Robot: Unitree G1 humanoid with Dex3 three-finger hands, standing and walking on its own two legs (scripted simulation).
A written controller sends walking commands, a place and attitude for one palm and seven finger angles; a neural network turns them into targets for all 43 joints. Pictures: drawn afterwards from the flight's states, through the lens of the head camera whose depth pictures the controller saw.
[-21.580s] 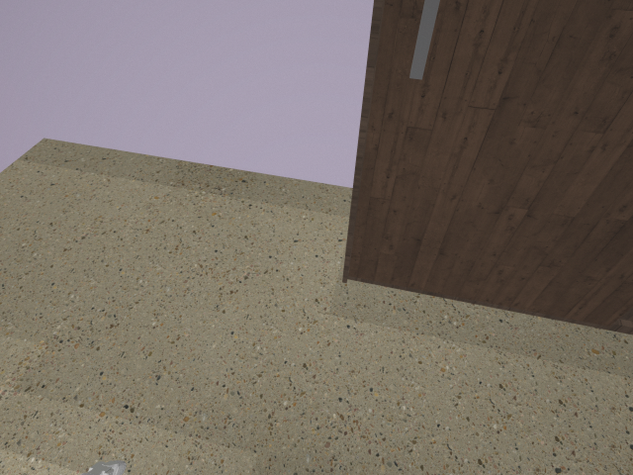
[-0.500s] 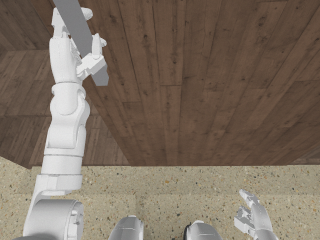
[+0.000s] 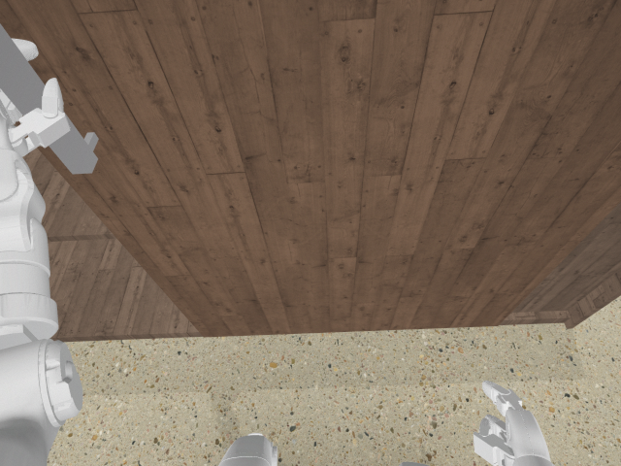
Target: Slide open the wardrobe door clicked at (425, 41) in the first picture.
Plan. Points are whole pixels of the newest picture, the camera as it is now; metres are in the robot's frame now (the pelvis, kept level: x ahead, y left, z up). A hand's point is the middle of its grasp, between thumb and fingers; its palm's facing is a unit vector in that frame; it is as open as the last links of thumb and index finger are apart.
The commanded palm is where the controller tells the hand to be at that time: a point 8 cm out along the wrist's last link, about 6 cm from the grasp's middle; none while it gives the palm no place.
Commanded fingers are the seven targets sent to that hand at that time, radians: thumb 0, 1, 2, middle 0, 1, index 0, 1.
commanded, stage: stop walking and hold the door there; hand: left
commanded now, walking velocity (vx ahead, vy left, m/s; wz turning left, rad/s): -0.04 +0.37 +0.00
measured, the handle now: (13, 51) +0.48 +0.33 +0.27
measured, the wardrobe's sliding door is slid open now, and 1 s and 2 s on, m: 0.68 0.67 0.67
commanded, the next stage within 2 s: none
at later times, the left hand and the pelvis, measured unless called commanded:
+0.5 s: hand (53, 111) +0.44 +0.30 +0.22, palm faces +0.54 -0.82 -0.21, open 6.6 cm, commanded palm +0.39 +0.34 +0.20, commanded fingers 0.00 0.90 0.90 -0.45 -1.40 -0.45 -1.40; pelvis +0.00 -0.02 +0.01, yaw -6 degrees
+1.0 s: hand (52, 112) +0.44 +0.30 +0.22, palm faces +0.49 -0.85 -0.21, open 6.6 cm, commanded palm +0.39 +0.34 +0.20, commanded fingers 0.00 0.90 0.90 -0.45 -1.40 -0.45 -1.40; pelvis -0.01 -0.01 +0.02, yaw -8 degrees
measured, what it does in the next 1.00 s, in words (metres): steps on the spot: left foot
